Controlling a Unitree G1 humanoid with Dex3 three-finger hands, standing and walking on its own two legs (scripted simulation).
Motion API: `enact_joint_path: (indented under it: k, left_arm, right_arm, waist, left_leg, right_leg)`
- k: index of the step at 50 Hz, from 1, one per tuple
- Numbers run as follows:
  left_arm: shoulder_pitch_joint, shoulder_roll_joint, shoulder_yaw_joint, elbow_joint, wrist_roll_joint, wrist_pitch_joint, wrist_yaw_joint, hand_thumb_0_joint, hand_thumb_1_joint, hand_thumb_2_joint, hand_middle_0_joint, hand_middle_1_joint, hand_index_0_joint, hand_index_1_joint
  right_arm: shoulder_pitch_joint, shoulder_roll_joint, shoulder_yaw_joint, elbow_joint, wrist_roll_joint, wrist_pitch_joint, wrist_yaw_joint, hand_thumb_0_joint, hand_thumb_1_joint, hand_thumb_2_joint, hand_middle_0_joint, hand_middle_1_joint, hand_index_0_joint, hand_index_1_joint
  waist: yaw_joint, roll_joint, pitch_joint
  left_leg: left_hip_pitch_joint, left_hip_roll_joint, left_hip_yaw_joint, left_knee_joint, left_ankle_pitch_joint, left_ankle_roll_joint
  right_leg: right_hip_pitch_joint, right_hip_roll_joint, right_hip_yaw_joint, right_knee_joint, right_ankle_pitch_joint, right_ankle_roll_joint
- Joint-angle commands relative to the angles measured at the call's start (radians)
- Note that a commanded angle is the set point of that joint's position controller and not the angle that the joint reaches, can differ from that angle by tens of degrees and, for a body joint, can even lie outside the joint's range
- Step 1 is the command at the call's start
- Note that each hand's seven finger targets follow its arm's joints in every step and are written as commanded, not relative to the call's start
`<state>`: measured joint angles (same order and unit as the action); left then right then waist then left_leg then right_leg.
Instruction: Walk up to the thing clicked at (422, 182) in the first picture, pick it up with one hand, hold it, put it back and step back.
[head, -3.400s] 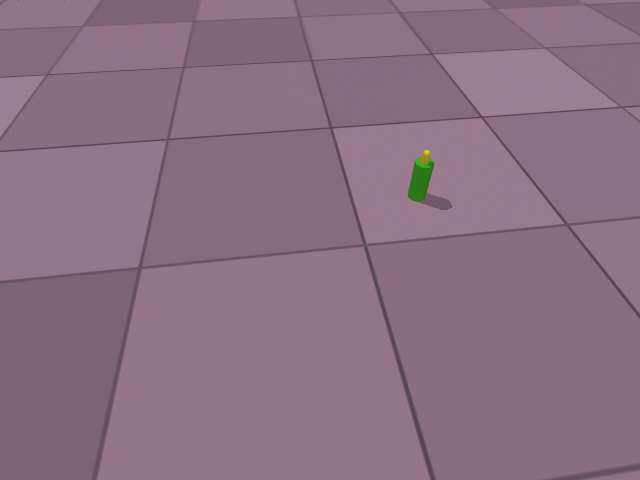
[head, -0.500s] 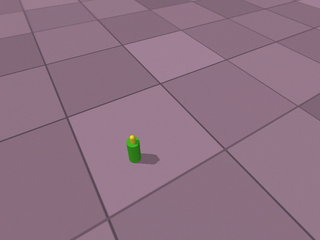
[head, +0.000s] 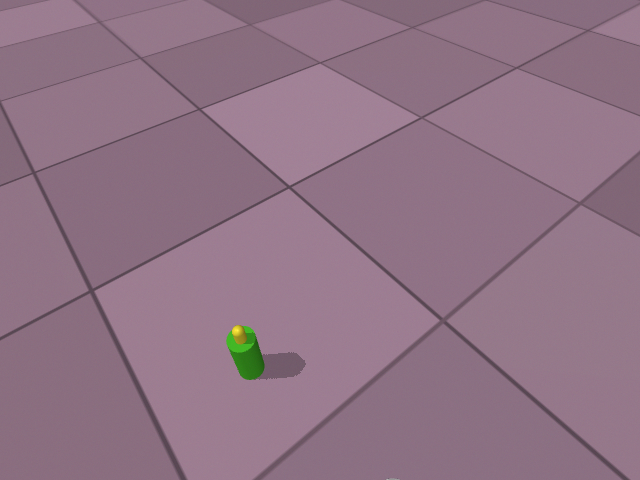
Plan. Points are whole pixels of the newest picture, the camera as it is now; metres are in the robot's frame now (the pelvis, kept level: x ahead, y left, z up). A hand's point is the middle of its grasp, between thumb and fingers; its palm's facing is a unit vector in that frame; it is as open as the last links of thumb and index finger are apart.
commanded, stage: walk up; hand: left
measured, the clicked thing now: (244, 349) +0.61 +0.23 -0.63
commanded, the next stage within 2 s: none
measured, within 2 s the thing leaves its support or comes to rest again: neither
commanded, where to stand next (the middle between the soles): +0.27 +0.00 m, yaw +3 degrees
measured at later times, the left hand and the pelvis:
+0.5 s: hand out of the picture +0.18 +0.30 -0.16, palm faces +0.04 -0.94 -0.35, open 7.4 cm; pelvis +0.15 +0.02 -0.01, yaw +3 degrees
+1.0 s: hand (141, 427) +0.25 +0.27 -0.14, palm faces -0.01 -0.92 -0.40, open 7.4 cm; pelvis +0.20 +0.01 -0.01, yaw +1 degrees
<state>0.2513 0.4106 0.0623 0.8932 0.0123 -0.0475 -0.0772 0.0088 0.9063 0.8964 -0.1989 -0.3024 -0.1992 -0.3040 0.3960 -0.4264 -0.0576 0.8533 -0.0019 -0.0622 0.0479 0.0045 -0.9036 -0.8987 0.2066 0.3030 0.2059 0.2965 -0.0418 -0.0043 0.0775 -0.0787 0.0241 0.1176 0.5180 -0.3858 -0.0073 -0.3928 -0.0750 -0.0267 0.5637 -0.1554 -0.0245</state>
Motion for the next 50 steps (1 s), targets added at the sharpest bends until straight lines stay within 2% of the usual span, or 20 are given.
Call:
enact_joint_path:
  k: [1, 2, 3, 4, 7, 9, 14, 17, 22, 23, 24, 25, 26, 29, 31, 41, 43, 45, 46, 50]
  left_arm:
    - [0.213, 0.296, 0.099, -0.024, 0.011, -0.057, 0.047, 0.0, 0.9, 0.9, -0.2, -0.3, -0.2, -0.3]
    - [0.185, 0.335, 0.099, -0.055, 0.004, -0.06, 0.054, 0.0, 0.9, 0.9, -0.2, -0.3, -0.2, -0.3]
    - [0.138, 0.341, 0.095, -0.061, -0.009, -0.052, 0.052, 0.0, 0.9, 0.9, -0.2, -0.3, -0.2, -0.3]
    - [0.125, 0.316, 0.088, -0.071, -0.015, -0.047, 0.053, 0.0, 0.9, 0.9, -0.2, -0.3, -0.2, -0.3]
    - [0.042, 0.252, 0.064, -0.086, -0.023, -0.05, 0.06, 0.0, 0.9, 0.9, -0.2, -0.3, -0.2, -0.3]
    - [0.039, 0.243, 0.061, -0.095, -0.016, -0.055, 0.058, 0.0, 0.9, 0.9, -0.2, -0.3, -0.2, -0.3]
    - [0.036, 0.254, 0.072, -0.13, -0.001, -0.054, 0.049, 0.0, 0.9, 0.9, -0.2, -0.3, -0.2, -0.3]
    - [0.066, 0.252, 0.071, -0.132, 0.003, -0.049, 0.044, 0.0, 0.9, 0.9, -0.2, -0.3, -0.2, -0.3]
    - [0.025, 0.217, 0.038, -0.135, -0.006, -0.024, 0.05, 0.0, 0.9, 0.9, -0.2, -0.3, -0.2, -0.3]
    - [0.047, 0.168, 0.019, -0.138, -0.004, -0.02, 0.051, 0.0, 0.9, 0.9, -0.2, -0.3, -0.2, -0.3]
    - [0.107, 0.091, -0.002, -0.142, -0.016, -0.017, 0.052, 0.0, 0.9, 0.9, -0.2, -0.3, -0.2, -0.3]
    - [0.152, 0.155, 0.015, -0.105, -0.015, 0.002, 0.066, 0.0, 0.9, 0.9, -0.2, -0.3, -0.2, -0.3]
    - [0.145, 0.224, 0.031, -0.085, -0.008, 0.012, 0.077, 0.0, 0.9, 0.9, -0.2, -0.3, -0.2, -0.3]
    - [0.111, 0.218, 0.033, -0.057, -0.01, 0.016, 0.071, 0.0, 0.9, 0.9, -0.2, -0.3, -0.2, -0.3]
    - [0.143, 0.196, 0.027, -0.035, -0.015, 0.024, 0.067, 0.0, 0.9, 0.9, -0.2, -0.3, -0.2, -0.3]
    - [0.091, 0.147, 0.016, 0.033, -0.012, 0.02, 0.084, 0.0, 0.9, 0.9, -0.2, -0.3, -0.2, -0.3]
    - [0.104, 0.159, 0.016, 0.052, -0.004, 0.002, 0.093, 0.0, 0.9, 0.9, -0.2, -0.3, -0.2, -0.3]
    - [-0.02, 0.251, 0.026, 0.016, 0.009, -0.019, 0.098, 0.0, 0.9, 0.9, -0.2, -0.3, -0.2, -0.3]
    - [-0.096, 0.284, 0.027, 0.008, -0.001, -0.011, 0.096, 0.0, 0.9, 0.9, -0.2, -0.3, -0.2, -0.3]
    - [-0.131, 0.19, -0.008, 0.034, -0.01, 0.001, 0.091, 0.0, 0.9, 0.9, -0.2, -0.3, -0.2, -0.3]
  right_arm:
    - [0.024, -0.11, -0.019, -0.123, 0.006, -0.03, -0.018, 0.0, -0.9, -0.9, 0.2, 0.3, 0.2, 0.3]
    - [0.047, -0.121, -0.016, -0.103, 0.004, -0.016, -0.019, 0.0, -0.9, -0.9, 0.2, 0.3, 0.2, 0.3]
    - [0.019, -0.22, -0.044, -0.084, -0.003, -0.003, -0.03, 0.0, -0.9, -0.9, 0.2, 0.3, 0.2, 0.3]
    - [-0.013, -0.237, -0.049, -0.073, -0.006, -0.005, -0.032, 0.0, -0.9, -0.9, 0.2, 0.3, 0.2, 0.3]
    - [0.039, -0.195, -0.042, -0.022, 0.012, 0.004, -0.019, 0.0, -0.9, -0.9, 0.2, 0.3, 0.2, 0.3]
    - [0.044, -0.187, -0.044, -0.012, 0.004, 0.011, -0.008, 0.0, -0.9, -0.9, 0.2, 0.3, 0.2, 0.3]
    - [-0.043, -0.176, -0.051, -0.031, -0.016, 0.007, 0.01, 0.0, -0.9, -0.9, 0.2, 0.3, 0.2, 0.3]
    - [-0.107, -0.158, -0.049, -0.046, -0.019, -0.009, 0.015, 0.0, -0.9, -0.9, 0.2, 0.3, 0.2, 0.3]
    - [0.002, -0.17, -0.062, 0.009, -0.022, -0.029, -0.013, 0.0, -0.9, -0.9, 0.2, 0.3, 0.2, 0.3]
    - [0.076, -0.215, -0.075, 0.028, -0.024, -0.033, -0.025, 0.0, -0.9, -0.9, 0.2, 0.3, 0.2, 0.3]
    - [0.068, -0.305, -0.093, 0.003, -0.033, -0.038, -0.034, 0.0, -0.9, -0.9, 0.2, 0.3, 0.2, 0.3]
    - [0.032, -0.33, -0.092, -0.031, -0.019, -0.035, -0.036, 0.0, -0.9, -0.9, 0.2, 0.3, 0.2, 0.3]
    - [0.0, -0.339, -0.099, -0.031, 0.0, -0.028, -0.033, 0.0, -0.9, -0.9, 0.2, 0.3, 0.2, 0.3]
    - [-0.045, -0.241, -0.066, -0.048, -0.004, -0.03, -0.046, 0.0, -0.9, -0.9, 0.2, 0.3, 0.2, 0.3]
    - [-0.067, -0.237, -0.06, -0.043, 0.002, -0.034, -0.05, 0.0, -0.9, -0.9, 0.2, 0.3, 0.2, 0.3]
    - [-0.194, -0.216, -0.034, -0.052, -0.002, 0.014, -0.053, 0.0, -0.9, -0.9, 0.2, 0.3, 0.2, 0.3]
    - [-0.224, -0.167, -0.015, -0.046, 0.016, 0.029, -0.051, 0.0, -0.9, -0.9, 0.2, 0.3, 0.2, 0.3]
    - [-0.187, -0.087, 0.015, -0.038, 0.023, 0.036, -0.051, 0.0, -0.9, -0.9, 0.2, 0.3, 0.2, 0.3]
    - [-0.182, -0.127, 0.003, -0.002, 0.022, 0.042, -0.06, 0.0, -0.9, -0.9, 0.2, 0.3, 0.2, 0.3]
    - [-0.239, -0.168, -0.008, 0.072, 0.023, 0.032, -0.049, 0.0, -0.9, -0.9, 0.2, 0.3, 0.2, 0.3]
  waist:
    - [0.127, -0.282, -0.205]
    - [0.115, -0.276, -0.143]
    - [0.115, -0.195, -0.114]
    - [0.114, -0.156, -0.062]
    - [0.049, -0.146, -0.014]
    - [0.05, -0.162, -0.01]
    - [0.066, -0.164, 0.016]
    - [0.093, -0.153, 0.013]
    - [0.005, -0.033, -0.057]
    - [-0.03, 0.118, -0.111]
    - [-0.008, 0.358, -0.13]
    - [0.012, 0.218, -0.099]
    - [0.015, 0.206, -0.056]
    - [0.027, 0.123, -0.019]
    - [0.048, 0.152, -0.033]
    - [0.06, 0.16, -0.1]
    - [0.092, 0.066, -0.14]
    - [0.025, -0.161, -0.095]
    - [0.027, -0.187, -0.094]
    - [0.021, -0.143, -0.091]
  left_leg:
    - [-0.344, 0.042, -0.027, 0.431, 0.122, 0.085]
    - [-0.521, -0.065, -0.077, 0.547, -0.133, 0.049]
    - [-0.534, -0.004, -0.134, 0.617, -0.143, 0.054]
    - [-0.539, 0.02, -0.166, 0.622, -0.124, 0.054]
    - [-0.463, 0.048, -0.197, 0.538, 0.018, 0.044]
    - [-0.425, 0.035, -0.176, 0.523, 0.078, 0.033]
    - [-0.451, 0.072, -0.133, 0.295, 0.117, -0.01]
    - [-0.375, 0.065, -0.095, 0.148, 0.171, -0.005]
    - [-0.056, -0.003, -0.048, 0.023, 0.235, 0.031]
    - [0.035, 0.052, -0.138, -0.063, 0.13, 0.056]
    - [0.094, 0.279, -0.5, -0.182, 0.099, 0.127]
    - [0.023, 0.385, -0.7, -0.269, 0.012, 0.206]
    - [-0.02, 0.416, -0.724, -0.262, -0.054, 0.274]
    - [-0.074, 0.273, -0.42, -0.214, 0.278, 0.182]
    - [-0.117, 0.239, -0.306, -0.198, 0.375, 0.176]
    - [-0.246, 0.232, -0.204, -0.017, 0.438, 0.204]
    - [-0.23, 0.176, -0.164, 0.114, 0.376, 0.127]
    - [-0.32, 0.03, -0.101, 0.216, 0.059, 0.027]
    - [-0.224, 0.01, -0.102, 0.215, -0.094, 0.026]
    - [-0.08, 0.079, -0.163, 0.02, 0.231, 0.052]
  right_leg:
    - [0.496, -0.164, 0.291, -0.194, -0.187, -0.079]
    - [0.496, -0.326, 0.608, -0.316, -0.327, -0.151]
    - [0.443, -0.361, 0.657, -0.317, -0.388, -0.23]
    - [0.365, -0.334, 0.598, -0.321, -0.33, -0.242]
    - [0.249, -0.186, 0.271, -0.311, -0.124, -0.132]
    - [0.189, -0.156, 0.196, -0.323, -0.084, -0.154]
    - [0.174, -0.184, 0.149, -0.355, -0.239, -0.207]
    - [0.165, -0.171, 0.113, -0.301, -0.179, -0.194]
    - [0.027, -0.139, 0.049, -0.031, -0.043, -0.13]
    - [0.0, -0.086, -0.001, 0.167, -0.049, -0.096]
    - [-0.147, 0.049, -0.077, 0.405, -0.268, -0.024]
    - [-0.187, 0.096, 0.019, 0.472, -0.393, -0.017]
    - [-0.193, 0.038, 0.056, 0.546, -0.416, -0.028]
    - [-0.155, 0.011, 0.139, 0.505, -0.289, -0.026]
    - [-0.1, 0.01, 0.1, 0.484, -0.224, -0.013]
    - [0.164, 0.042, -0.007, 0.101, -0.116, 0.018]
    - [0.239, 0.035, 0.029, -0.108, 0.012, -0.007]
    - [0.19, -0.212, 0.388, -0.209, 0.153, -0.096]
    - [0.092, -0.27, 0.39, -0.18, 0.19, -0.195]
    - [0.038, -0.082, 0.147, -0.121, 0.053, -0.032]
